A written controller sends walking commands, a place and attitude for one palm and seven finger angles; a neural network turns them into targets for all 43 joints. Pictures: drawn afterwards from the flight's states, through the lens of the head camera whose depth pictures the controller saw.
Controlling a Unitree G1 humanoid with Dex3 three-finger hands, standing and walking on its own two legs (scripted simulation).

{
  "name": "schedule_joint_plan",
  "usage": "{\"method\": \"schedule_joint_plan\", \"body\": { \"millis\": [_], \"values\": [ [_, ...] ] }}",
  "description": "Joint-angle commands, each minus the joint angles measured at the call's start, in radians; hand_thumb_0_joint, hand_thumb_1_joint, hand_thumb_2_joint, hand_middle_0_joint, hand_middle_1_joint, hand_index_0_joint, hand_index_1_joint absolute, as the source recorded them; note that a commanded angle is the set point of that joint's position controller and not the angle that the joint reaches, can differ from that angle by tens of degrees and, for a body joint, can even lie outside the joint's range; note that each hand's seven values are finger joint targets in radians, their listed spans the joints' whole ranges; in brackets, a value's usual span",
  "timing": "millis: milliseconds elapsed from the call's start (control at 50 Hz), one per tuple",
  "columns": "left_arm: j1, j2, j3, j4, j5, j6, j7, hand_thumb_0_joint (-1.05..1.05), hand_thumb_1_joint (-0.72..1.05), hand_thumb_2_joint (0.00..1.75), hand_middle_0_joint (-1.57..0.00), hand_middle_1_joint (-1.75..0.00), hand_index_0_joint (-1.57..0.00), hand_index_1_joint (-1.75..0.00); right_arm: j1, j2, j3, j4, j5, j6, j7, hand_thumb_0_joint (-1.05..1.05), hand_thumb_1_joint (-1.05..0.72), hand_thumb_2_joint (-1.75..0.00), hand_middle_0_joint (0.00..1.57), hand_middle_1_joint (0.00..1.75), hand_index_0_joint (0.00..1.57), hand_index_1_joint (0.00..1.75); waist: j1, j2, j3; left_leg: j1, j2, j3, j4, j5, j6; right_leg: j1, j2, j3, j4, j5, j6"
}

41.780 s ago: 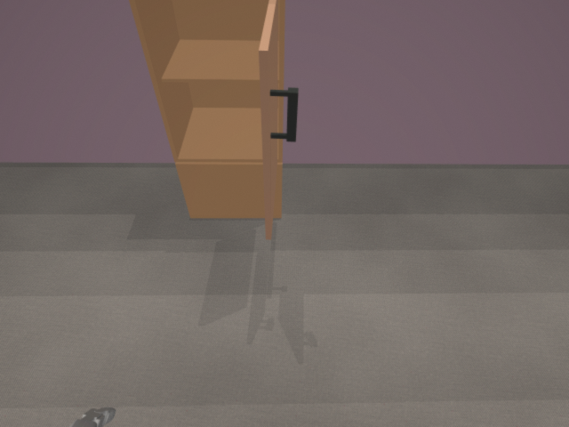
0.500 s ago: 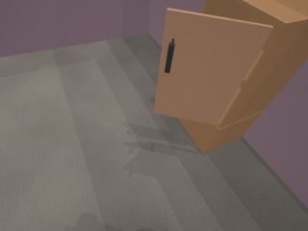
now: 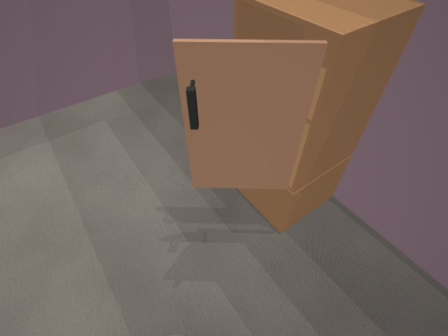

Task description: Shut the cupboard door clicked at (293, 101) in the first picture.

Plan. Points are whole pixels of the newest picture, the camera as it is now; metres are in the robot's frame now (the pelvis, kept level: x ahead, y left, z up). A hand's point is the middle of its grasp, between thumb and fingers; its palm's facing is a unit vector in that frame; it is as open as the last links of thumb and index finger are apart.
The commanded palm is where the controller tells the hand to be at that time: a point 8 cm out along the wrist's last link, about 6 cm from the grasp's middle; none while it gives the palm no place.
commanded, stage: take the last steps up to it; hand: left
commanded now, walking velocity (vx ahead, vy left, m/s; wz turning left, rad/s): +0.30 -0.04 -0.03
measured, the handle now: (193, 104) +0.71 +0.12 +0.02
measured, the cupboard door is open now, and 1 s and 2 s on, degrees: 53 53 53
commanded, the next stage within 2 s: come to a stop and stand still in 0.52 s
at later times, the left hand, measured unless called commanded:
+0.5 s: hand (134, 303) +0.23 +0.21 -0.17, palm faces -0.01 -0.98 -0.18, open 7.4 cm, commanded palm none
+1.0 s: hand (163, 251) +0.35 +0.17 -0.17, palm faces +0.01 -0.97 -0.23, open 7.3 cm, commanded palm none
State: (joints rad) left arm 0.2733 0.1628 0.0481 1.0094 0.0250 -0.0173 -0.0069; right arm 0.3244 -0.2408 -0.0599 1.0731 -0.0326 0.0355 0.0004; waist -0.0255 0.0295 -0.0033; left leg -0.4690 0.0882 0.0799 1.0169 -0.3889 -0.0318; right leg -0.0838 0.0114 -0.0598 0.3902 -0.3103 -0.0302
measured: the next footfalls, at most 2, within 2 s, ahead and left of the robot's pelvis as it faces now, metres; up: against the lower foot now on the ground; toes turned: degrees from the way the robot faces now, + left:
left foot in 0.22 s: +0.21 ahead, +0.12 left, +0.00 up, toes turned +7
right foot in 0.68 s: +0.34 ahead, -0.14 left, +0.00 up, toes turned -8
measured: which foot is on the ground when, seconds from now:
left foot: up 0.00-0.20, down 0.22-0.70, up 0.72-1.00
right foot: down 0.00-0.22, up 0.24-0.66, down 0.68-1.00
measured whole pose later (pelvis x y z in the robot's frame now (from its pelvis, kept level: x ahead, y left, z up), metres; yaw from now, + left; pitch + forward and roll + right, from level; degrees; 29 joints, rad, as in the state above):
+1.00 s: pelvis +0.25 -0.01 +0.00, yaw -1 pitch +0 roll +1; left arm 0.11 0.16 0.05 0.99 0.04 0.02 0.04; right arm 0.13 -0.21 -0.06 1.00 -0.01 0.07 -0.02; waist 0.01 0.00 0.10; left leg -0.43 -0.01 0.02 0.97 -0.46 -0.06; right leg -0.30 -0.07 -0.10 0.45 -0.16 0.00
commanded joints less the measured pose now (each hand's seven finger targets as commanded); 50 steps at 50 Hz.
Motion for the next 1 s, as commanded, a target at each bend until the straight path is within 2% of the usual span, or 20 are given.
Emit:
{"method": "schedule_joint_plan", "body": {
  "millis": [0,100,160,180,200,220,260,300,380,560,600,620,640,660,680,700,720,760,840,980],
  "values": [
    [0.048,0.143,0.015,0.008,-0.005,-0.04,0.015,0.0,0.9,0.9,-0.2,-0.3,-0.2,-0.3,-0.098,-0.008,-0.001,-0.114,0.002,-0.047,0.017,0.0,-0.9,-0.9,0.2,0.3,0.2,0.3,0.008,-0.138,0.142,-0.145,0.026,0.005,-0.078,0.106,-0.02,-0.029,-0.241,0.155,-0.223,0.212,-0.163],
    [0.088,0.162,0.019,0.058,0.001,-0.043,0.017,0.0,0.9,0.9,-0.2,-0.3,-0.2,-0.3,-0.148,0.001,0.005,-0.135,0.008,-0.07,0.02,0.0,-0.9,-0.9,0.2,0.3,0.2,0.3,0.024,-0.139,0.111,-0.041,-0.001,0.039,-0.321,0.121,0.004,0.035,-0.248,0.148,-0.15,0.347,-0.155],
    [0.065,0.158,0.022,0.068,-0.011,-0.038,0.015,0.0,0.9,0.9,-0.2,-0.3,-0.2,-0.3,0.016,-0.034,-0.003,-0.079,0.001,-0.086,0.005,0.0,-0.9,-0.9,0.2,0.3,0.2,0.3,-0.06,-0.073,0.044,0.255,-0.066,0.075,-0.481,0.229,0.024,-0.043,-0.178,0.074,0.079,0.467,-0.107],
    [0.094,0.124,0.02,0.062,-0.015,-0.035,0.013,0.0,0.9,0.9,-0.2,-0.3,-0.2,-0.3,0.139,-0.097,-0.016,-0.044,-0.007,-0.093,-0.005,0.0,-0.9,-0.9,0.2,0.3,0.2,0.3,-0.095,0.054,-0.045,0.46,0.026,-0.065,-0.524,0.249,0.057,-0.159,-0.122,0.044,0.287,0.356,-0.069],
    [0.158,0.069,0.009,0.051,-0.021,-0.027,0.008,0.0,0.9,0.9,-0.2,-0.3,-0.2,-0.3,0.242,-0.207,-0.041,-0.024,-0.019,-0.094,-0.015,0.0,-0.9,-0.9,0.2,0.3,0.2,0.3,-0.106,0.288,-0.127,0.633,0.287,-0.427,-0.617,0.183,0.157,-0.377,0.007,-0.04,0.576,-0.094,-0.022],
    [0.099,0.086,0.003,0.013,-0.018,-0.027,0.007,0.0,0.9,0.9,-0.2,-0.3,-0.2,-0.3,0.277,-0.225,-0.038,-0.025,-0.012,-0.084,-0.026,0.0,-0.9,-0.9,0.2,0.3,0.2,0.3,-0.117,0.253,-0.135,0.612,0.391,-0.586,-0.751,0.131,0.226,-0.457,0.023,0.046,0.775,-0.282,-0.028],
    [0.018,0.085,0.012,0.008,-0.004,-0.017,0.004,0.0,0.9,0.9,-0.2,-0.3,-0.2,-0.3,0.116,-0.141,-0.021,-0.059,-0.001,-0.081,-0.031,0.0,-0.9,-0.9,0.2,0.3,0.2,0.3,-0.061,0.144,0.035,0.356,0.335,-0.455,-0.817,0.009,0.193,-0.514,-0.078,0.094,0.883,-0.125,-0.025],
    [0.012,0.072,0.015,0.013,0.003,-0.005,-0.009,0.0,0.9,0.9,-0.2,-0.3,-0.2,-0.3,0.041,-0.068,0.001,-0.078,-0.001,-0.092,-0.032,0.0,-0.9,-0.9,0.2,0.3,0.2,0.3,-0.013,0.069,0.118,0.204,0.284,-0.311,-0.848,0.042,0.162,-0.46,-0.112,0.091,0.822,-0.048,-0.005],
    [0.051,0.033,0.018,0.015,0.002,0.018,-0.01,0.0,0.9,0.9,-0.2,-0.3,-0.2,-0.3,0.032,-0.052,-0.001,-0.067,0.002,-0.099,-0.032,0.0,-0.9,-0.9,0.2,0.3,0.2,0.3,0.021,0.069,0.036,0.255,0.222,-0.128,-0.838,0.2,0.163,-0.421,-0.11,0.051,0.649,0.028,0.022],
    [-0.083,0.05,0.011,-0.04,0.0,0.014,-0.011,0.0,0.9,0.9,-0.2,-0.3,-0.2,-0.3,0.059,-0.059,-0.008,-0.031,-0.001,-0.08,-0.023,0.0,-0.9,-0.9,0.2,0.3,0.2,0.3,0.005,0.075,0.091,0.283,0.21,-0.06,-0.784,0.28,0.179,-0.321,-0.081,-0.019,0.277,0.104,0.03],
    [-0.059,0.063,0.015,-0.031,0.001,0.007,-0.008,0.0,0.9,0.9,-0.2,-0.3,-0.2,-0.3,0.055,-0.047,-0.006,-0.024,0.003,-0.074,-0.023,0.0,-0.9,-0.9,0.2,0.3,0.2,0.3,0.024,0.054,0.098,0.239,0.193,-0.044,-0.705,0.282,0.154,-0.201,-0.06,-0.029,0.169,0.127,0.023],
    [0.01,0.07,0.015,-0.007,0.002,-0.001,-0.003,0.0,0.9,0.9,-0.2,-0.3,-0.2,-0.3,0.045,-0.034,0.003,-0.019,0.006,-0.072,-0.023,0.0,-0.9,-0.9,0.2,0.3,0.2,0.3,0.059,0.019,0.065,0.225,0.133,0.002,-0.621,0.309,0.117,-0.102,-0.045,-0.03,0.088,0.211,0.025],
    [0.081,0.109,0.018,0.019,0.001,-0.017,0.007,0.0,0.9,0.9,-0.2,-0.3,-0.2,-0.3,0.058,0.0,0.012,-0.014,0.015,-0.074,-0.021,0.0,-0.9,-0.9,0.2,0.3,0.2,0.3,0.08,-0.066,0.02,0.171,0.066,0.043,-0.511,0.276,0.068,0.023,-0.116,0.072,0.037,0.416,0.009],
    [0.118,0.175,0.022,0.038,0.001,-0.03,0.022,0.0,0.9,0.9,-0.2,-0.3,-0.2,-0.3,0.096,0.049,0.023,-0.021,0.025,-0.071,-0.017,0.0,-0.9,-0.9,0.2,0.3,0.2,0.3,0.072,-0.232,-0.048,0.077,-0.028,0.079,-0.398,0.03,0.017,0.14,-0.298,0.257,0.001,0.688,-0.05],
    [0.112,0.199,0.015,0.039,-0.009,-0.031,0.026,0.0,0.9,0.9,-0.2,-0.3,-0.2,-0.3,0.116,0.042,0.024,-0.019,0.033,-0.051,-0.026,0.0,-0.9,-0.9,0.2,0.3,0.2,0.3,0.053,-0.231,-0.082,0.155,-0.041,0.038,-0.288,-0.237,0.001,0.067,-0.408,0.297,-0.055,0.804,-0.132],
    [0.05,0.192,0.008,0.019,-0.006,-0.022,0.032,0.0,0.9,0.9,-0.2,-0.3,-0.2,-0.3,0.12,0.057,0.024,-0.018,0.036,-0.036,-0.029,0.0,-0.9,-0.9,0.2,0.3,0.2,0.3,0.031,-0.146,-0.038,0.189,-0.03,-0.004,-0.247,-0.25,0.008,-0.019,-0.405,0.259,-0.053,0.878,-0.158],
    [0.01,0.177,0.013,0.016,-0.003,-0.023,0.042,0.0,0.9,0.9,-0.2,-0.3,-0.2,-0.3,0.117,0.062,0.024,-0.009,0.036,-0.025,-0.032,0.0,-0.9,-0.9,0.2,0.3,0.2,0.3,0.021,-0.228,-0.06,0.156,-0.02,-0.023,-0.206,-0.219,0.002,0.006,-0.373,0.248,0.0,1.031,-0.166],
    [0.001,0.169,0.015,0.014,-0.003,-0.012,0.056,0.0,0.9,0.9,-0.2,-0.3,-0.2,-0.3,0.072,0.018,0.016,-0.011,0.043,-0.013,-0.04,0.0,-0.9,-0.9,0.2,0.3,0.2,0.3,0.044,-0.237,-0.097,0.088,-0.037,-0.066,-0.115,-0.211,-0.007,0.089,-0.384,0.221,0.045,1.173,-0.188],
    [-0.018,0.185,0.04,-0.012,0.0,0.01,0.064,0.0,0.9,0.9,-0.2,-0.3,-0.2,-0.3,-0.023,0.013,0.002,-0.052,0.029,0.015,-0.031,0.0,-0.9,-0.9,0.2,0.3,0.2,0.3,0.06,-0.13,-0.085,0.016,-0.076,-0.08,0.033,-0.147,-0.026,0.046,-0.388,0.181,0.021,1.082,-0.19],
    [-0.118,0.193,0.045,-0.08,0.015,0.028,0.055,0.0,0.9,0.9,-0.2,-0.3,-0.2,-0.3,-0.063,0.001,-0.004,-0.113,0.025,0.018,-0.011,0.0,-0.9,-0.9,0.2,0.3,0.2,0.3,0.03,-0.255,-0.073,0.113,-0.072,-0.072,-0.147,-0.053,-0.02,-0.109,-0.33,0.115,-0.019,0.631,-0.157]
  ]
}}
